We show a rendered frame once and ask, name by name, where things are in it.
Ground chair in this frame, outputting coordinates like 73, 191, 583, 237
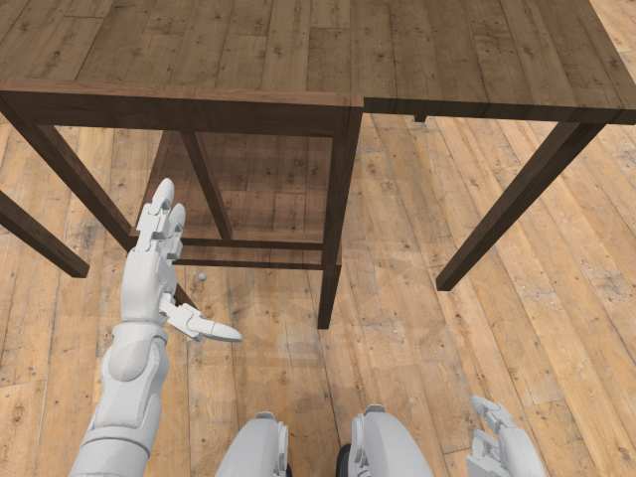
0, 77, 364, 330

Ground table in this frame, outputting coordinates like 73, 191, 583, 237
0, 0, 636, 291

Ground robot left thigh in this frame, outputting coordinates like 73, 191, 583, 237
215, 418, 288, 477

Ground right robot hand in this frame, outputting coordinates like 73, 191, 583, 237
466, 395, 547, 477

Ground robot left forearm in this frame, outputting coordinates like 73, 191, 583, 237
69, 321, 169, 477

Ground robot right thigh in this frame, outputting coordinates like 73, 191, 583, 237
352, 411, 434, 477

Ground robot thigh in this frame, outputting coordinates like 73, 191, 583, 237
352, 411, 434, 477
215, 418, 288, 477

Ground left robot hand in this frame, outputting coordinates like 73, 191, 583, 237
120, 178, 242, 342

